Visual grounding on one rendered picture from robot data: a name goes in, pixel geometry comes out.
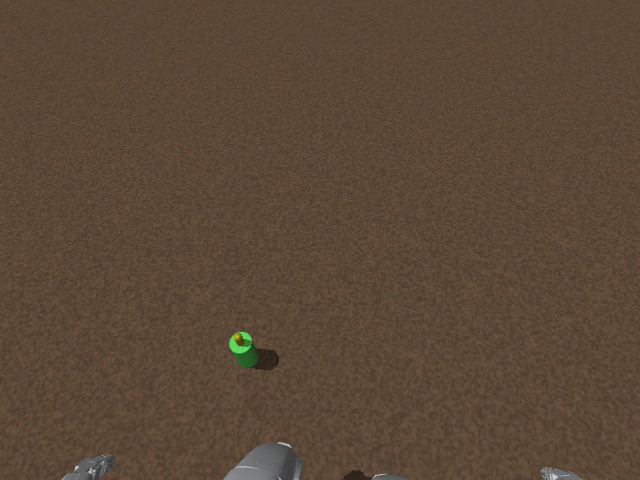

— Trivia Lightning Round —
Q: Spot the left robot hand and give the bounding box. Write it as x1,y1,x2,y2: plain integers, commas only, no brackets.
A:
62,454,115,480

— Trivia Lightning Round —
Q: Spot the bottle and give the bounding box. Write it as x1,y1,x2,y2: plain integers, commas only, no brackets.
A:
229,332,258,368

